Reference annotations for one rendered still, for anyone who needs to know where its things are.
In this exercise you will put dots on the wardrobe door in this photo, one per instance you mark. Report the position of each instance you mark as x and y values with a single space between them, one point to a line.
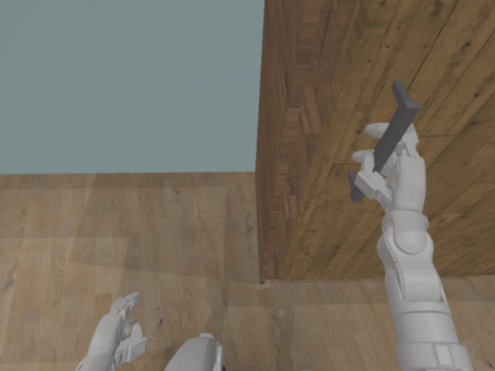
443 51

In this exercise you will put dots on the left robot forearm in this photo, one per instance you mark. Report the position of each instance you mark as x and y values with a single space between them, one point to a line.
98 361

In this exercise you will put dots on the handle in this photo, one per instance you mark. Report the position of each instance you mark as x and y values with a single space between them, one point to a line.
404 116

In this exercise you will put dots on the right robot hand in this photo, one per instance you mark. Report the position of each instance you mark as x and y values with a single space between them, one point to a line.
406 175

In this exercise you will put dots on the left robot hand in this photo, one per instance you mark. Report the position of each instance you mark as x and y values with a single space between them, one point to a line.
111 332

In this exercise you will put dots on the right robot forearm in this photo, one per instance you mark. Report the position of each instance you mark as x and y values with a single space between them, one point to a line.
427 339

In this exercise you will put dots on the robot left thigh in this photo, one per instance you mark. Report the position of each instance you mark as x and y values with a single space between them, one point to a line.
198 354

